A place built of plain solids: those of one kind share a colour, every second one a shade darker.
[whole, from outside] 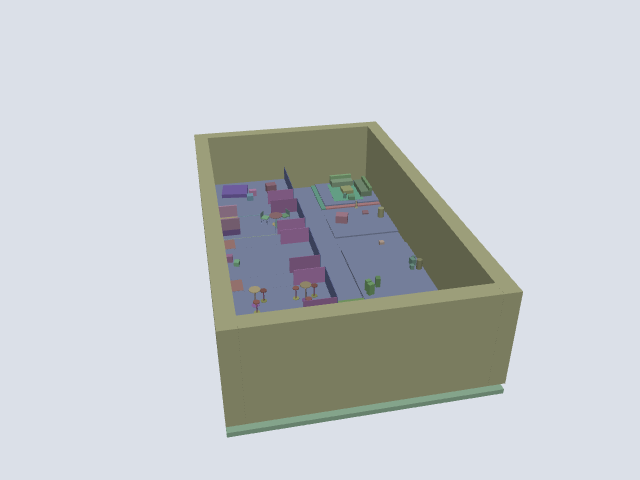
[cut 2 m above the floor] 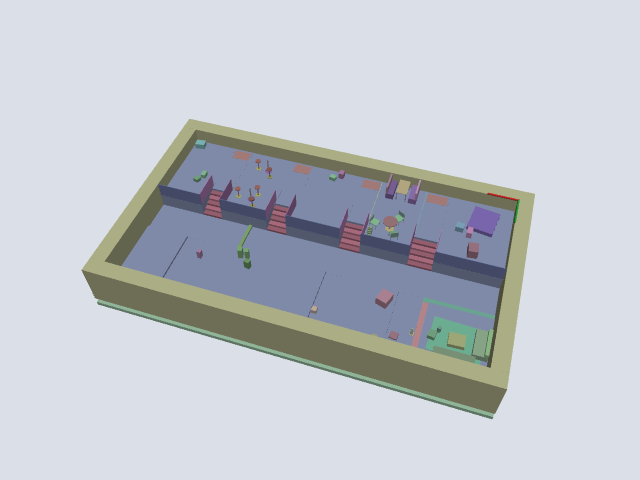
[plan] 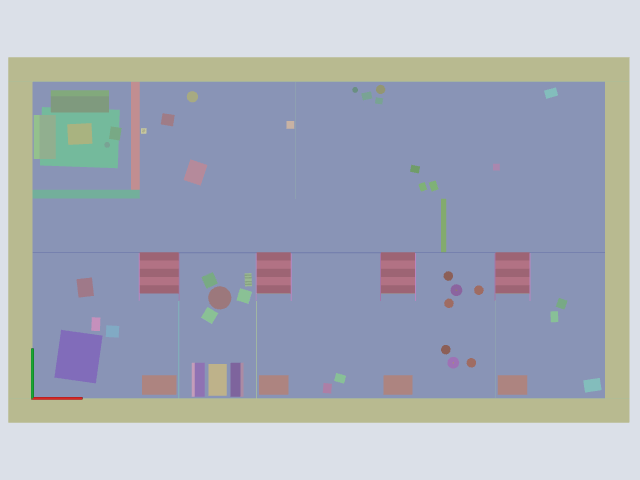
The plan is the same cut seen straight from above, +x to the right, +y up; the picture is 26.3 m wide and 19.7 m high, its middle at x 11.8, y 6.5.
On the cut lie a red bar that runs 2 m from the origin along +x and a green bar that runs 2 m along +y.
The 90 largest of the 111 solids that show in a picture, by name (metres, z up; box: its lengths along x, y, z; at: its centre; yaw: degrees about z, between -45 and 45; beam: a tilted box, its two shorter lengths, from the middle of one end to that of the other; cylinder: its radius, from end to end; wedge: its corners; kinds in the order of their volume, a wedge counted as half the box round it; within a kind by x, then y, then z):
{
 "wall_1": {"box": [1.0, 13.0, 6.0], "at": [-0.5, 6.5, 2.0]},
 "wall_2": {"box": [25.5, 1.0, 6.0], "at": [11.75, -0.5, 2.0]},
 "wall_3": {"box": [25.5, 1.0, 6.0], "at": [11.75, 13.5, 2.0]},
 "wall_4": {"box": [1.0, 13.0, 6.0], "at": [24.0, 6.5, 2.0]},
 "floor_1": {"box": [4.04, 4.44, 1.2], "at": [2.02, 10.78, -0.4]},
 "floor_2": {"box": [4.4, 6.0, 1.0], "at": [2.2, 3.0, 0.46]},
 "floor_3": {"box": [1.6, 4.3, 1.0], "at": [5.2, 2.15, 0.46]},
 "floor_4": {"box": [1.6, 4.8, 1.0], "at": [5.2, 10.6, -0.5]},
 "floor_5": {"box": [3.0, 4.8, 1.1], "at": [7.5, 10.6, -0.45]},
 "floor_6": {"box": [3.2, 6.0, 0.99], "at": [7.6, 3.0, 0.46]},
 "floor_7": {"box": [1.4, 4.3, 1.0], "at": [9.9, 2.15, 0.46]},
 "floor_8": {"box": [1.8, 4.8, 1.0], "at": [9.9, 10.6, -0.5]},
 "floor_9": {"box": [23.5, 2.2, 1.0], "at": [11.75, 7.1, -0.5]},
 "floor_10": {"box": [3.7, 6.0, 1.0], "at": [12.45, 3.0, 0.46]},
 "floor_11": {"box": [8.05, 4.8, 1.16], "at": [14.82, 10.6, -0.42]},
 "floor_12": {"box": [1.4, 4.3, 1.0], "at": [15.0, 2.15, 0.46]},
 "floor_13": {"box": [3.3, 6.0, 1.0], "at": [17.35, 3.0, 0.46]},
 "floor_14": {"box": [1.4, 4.3, 1.0], "at": [19.7, 2.15, 0.46]},
 "floor_15": {"box": [1.7, 4.8, 1.0], "at": [19.7, 10.6, -0.5]},
 "floor_16": {"box": [3.1, 6.0, 1.0], "at": [21.95, 3.0, 0.46]},
 "floor_17": {"box": [2.95, 4.8, 1.15], "at": [22.02, 10.6, -0.42]},
 "floor_base_1": {"box": [23.5, 5.9, 0.3], "at": [11.75, 2.95, -0.61]},
 "floor_base_2": {"box": [25.5, 15.0, 0.3], "at": [11.75, 6.5, -1.57]},
 "step_tread_1": {"box": [1.6, 0.34, 0.84], "at": [5.2, 4.47, 0.38]},
 "step_tread_2": {"box": [1.6, 0.34, 0.68], "at": [5.2, 4.81, 0.3]},
 "step_tread_3": {"box": [1.6, 0.34, 0.52], "at": [5.2, 5.15, 0.22]},
 "step_tread_4": {"box": [1.6, 0.34, 0.36], "at": [5.2, 5.49, 0.14]},
 "step_tread_5": {"box": [1.6, 0.34, 0.2], "at": [5.2, 5.83, 0.06]},
 "step_tread_6": {"box": [1.4, 0.34, 0.84], "at": [9.9, 4.47, 0.38]},
 "step_tread_7": {"box": [1.4, 0.34, 0.68], "at": [9.9, 4.81, 0.3]},
 "step_tread_8": {"box": [1.4, 0.34, 0.52], "at": [9.9, 5.15, 0.22]},
 "step_tread_9": {"box": [1.4, 0.34, 0.36], "at": [9.9, 5.49, 0.14]},
 "step_tread_10": {"box": [1.4, 0.34, 0.2], "at": [9.9, 5.83, 0.06]},
 "step_tread_11": {"box": [1.4, 0.34, 0.84], "at": [15.0, 4.47, 0.38]},
 "step_tread_12": {"box": [1.4, 0.34, 0.68], "at": [15.0, 4.81, 0.3]},
 "step_tread_13": {"box": [1.4, 0.34, 0.52], "at": [15.0, 5.15, 0.22]},
 "step_tread_14": {"box": [1.4, 0.34, 0.36], "at": [15.0, 5.49, 0.14]},
 "step_tread_15": {"box": [1.4, 0.34, 0.2], "at": [15.0, 5.83, 0.06]},
 "step_tread_16": {"box": [1.4, 0.34, 0.84], "at": [19.7, 4.47, 0.38]},
 "step_tread_17": {"box": [1.4, 0.34, 0.68], "at": [19.7, 4.81, 0.3]},
 "step_tread_18": {"box": [1.4, 0.34, 0.52], "at": [19.7, 5.15, 0.22]},
 "step_tread_19": {"box": [1.4, 0.34, 0.36], "at": [19.7, 5.49, 0.14]},
 "step_tread_20": {"box": [1.4, 0.34, 0.2], "at": [19.7, 5.83, 0.06]},
 "step_terE_tread_1": {"box": [0.36, 4.44, 1.1], "at": [4.22, 10.78, -0.45]},
 "step_terS_tread_1": {"box": [4.4, 0.36, 1.1], "at": [2.2, 8.38, -0.45]},
 "sofa_seat_1": {"box": [0.91, 1.8, 0.43], "at": [0.5, 10.73, 0.43]},
 "sofa_seat_2": {"box": [2.4, 0.91, 0.43], "at": [1.94, 12.19, 0.43]},
 "drum_riser_1": {"box": [1.72, 1.98, 0.3], "at": [1.89, 1.71, 1.11], "yaw": -8.0},
 "rail_rim_1": {"box": [4.4, 0.04, 1.1], "at": [2.2, 5.98, 1.51]},
 "rail_rim_2": {"box": [3.2, 0.04, 1.1], "at": [7.6, 5.98, 1.5]},
 "rail_rim_3": {"box": [3.7, 0.04, 1.1], "at": [12.45, 5.98, 1.51]},
 "rail_rim_4": {"box": [3.3, 0.04, 1.1], "at": [17.35, 5.98, 1.51]},
 "rail_rim_5": {"box": [3.1, 0.04, 1.1], "at": [21.95, 5.98, 1.51]},
 "flight_case_1": {"box": [0.64, 0.76, 0.64], "at": [2.17, 4.55, 1.28], "yaw": 6.5},
 "flight_case_2": {"box": [0.74, 0.89, 0.59], "at": [6.69, 9.27, 0.4], "yaw": -18.7},
 "rail_1": {"box": [0.04, 1.96, 1.1], "at": [4.38, 4.98, 1.51]},
 "rail_2": {"box": [0.04, 1.96, 1.1], "at": [6.02, 4.98, 1.5]},
 "rail_3": {"box": [0.04, 1.96, 1.1], "at": [9.18, 4.98, 1.5]},
 "rail_4": {"box": [0.04, 1.96, 1.1], "at": [10.62, 4.98, 1.51]},
 "rail_5": {"box": [0.04, 1.96, 1.1], "at": [14.28, 4.98, 1.51]},
 "rail_6": {"box": [0.04, 1.96, 1.1], "at": [15.72, 4.98, 1.51]},
 "rail_7": {"box": [0.04, 1.96, 1.1], "at": [18.98, 4.98, 1.51]},
 "rail_8": {"box": [0.04, 1.96, 1.1], "at": [20.42, 4.98, 1.51]},
 "bench_seat_1": {"box": [0.54, 1.4, 0.44], "at": [6.8, 0.76, 1.17]},
 "bench_seat_2": {"box": [0.54, 1.4, 0.44], "at": [8.39, 0.76, 1.17]},
 "low_rug_1": {"box": [3.2, 2.4, 0.06], "at": [1.94, 10.7, 0.18], "yaw": -2.0},
 "bench_back_1": {"box": [0.13, 1.4, 0.86], "at": [6.6, 0.76, 1.82]},
 "bench_back_2": {"box": [0.13, 1.4, 0.86], "at": [8.6, 0.76, 1.82]},
 "sofa_back_1": {"box": [0.24, 1.8, 0.29], "at": [0.17, 10.73, 0.79]},
 "sofa_back_2": {"box": [2.4, 0.24, 0.29], "at": [1.94, 12.52, 0.79]},
 "low_1": {"box": [1.0, 0.85, 0.3], "at": [1.94, 10.85, 0.36], "yaw": 2.8},
 "low_mat_1": {"box": [1.42, 0.8, 0.06], "at": [5.2, 0.55, 0.94]},
 "low_mat_2": {"box": [1.22, 0.8, 0.06], "at": [9.9, 0.55, 0.94]},
 "low_mat_3": {"box": [1.2, 0.8, 0.06], "at": [15.0, 0.55, 0.94]},
 "low_mat_4": {"box": [1.22, 0.8, 0.06], "at": [19.7, 0.55, 0.94]},
 "bin_1": {"box": [0.37, 0.29, 0.64], "at": [15.7, 9.41, 0.48], "yaw": -10.6},
 "bin_2": {"box": [0.28, 0.33, 0.74], "at": [16.02, 8.68, 0.53], "yaw": 19.2},
 "bin_3": {"box": [0.31, 0.39, 0.77], "at": [16.46, 8.72, 0.55], "yaw": 18.2},
 "keg_1": {"cylinder": 0.23, "from": [6.56, 12.38, 0.1], "to": [6.56, 12.38, 0.83]},
 "keg_2": {"cylinder": 0.19, "from": [14.29, 12.68, 0.16], "to": [14.29, 12.68, 0.85]},
 "crate_1": {"box": [0.51, 0.35, 0.26], "at": [21.28, 12.53, 0.28], "yaw": 15.5},
 "crate_2": {"box": [0.69, 0.51, 0.4], "at": [22.98, 0.54, 1.16], "yaw": 8.4},
 "bag_1": {"box": [0.36, 0.56, 0.48], "at": [2.6, 3.04, 1.2], "yaw": -2.0},
 "bag_2": {"box": [0.35, 0.41, 0.46], "at": [12.1, 0.41, 1.19], "yaw": -4.9},
 "carton_1": {"box": [0.45, 0.52, 0.31], "at": [3.4, 10.87, 0.37], "yaw": -8.8},
 "carton_2": {"box": [0.31, 0.45, 0.31], "at": [21.42, 3.35, 1.11], "yaw": 2.3},
 "monitor_wedge_1": {"box": [0.53, 0.48, 0.41], "at": [3.28, 2.75, 1.17], "yaw": -3.0},
 "step_hump_1": {"box": [0.22, 2.2, 0.2], "at": [16.87, 7.1, 0.05]},
 "cable_reel_1": {"box": [0.41, 0.3, 0.45], "at": [13.72, 12.41, 0.39], "yaw": 11.8},
 "edge_bin_1": {"box": [0.28, 0.28, 0.64], "at": [19.04, 9.49, 0.32]}
}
